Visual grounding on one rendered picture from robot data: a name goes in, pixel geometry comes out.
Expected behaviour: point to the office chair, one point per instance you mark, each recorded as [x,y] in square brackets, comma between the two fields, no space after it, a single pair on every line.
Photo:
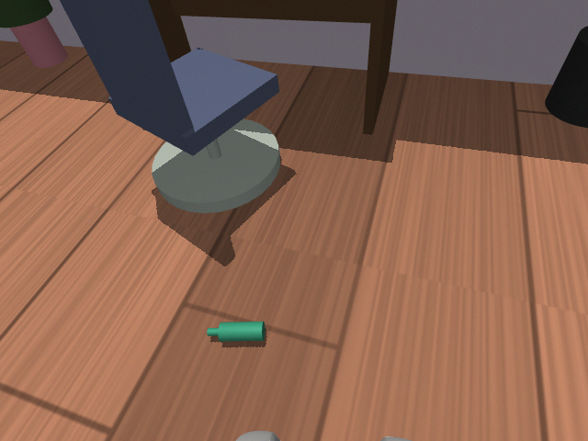
[213,159]

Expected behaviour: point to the potted plant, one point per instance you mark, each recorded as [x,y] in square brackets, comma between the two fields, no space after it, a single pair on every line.
[27,20]

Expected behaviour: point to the desk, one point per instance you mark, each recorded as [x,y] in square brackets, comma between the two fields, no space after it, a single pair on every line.
[380,13]

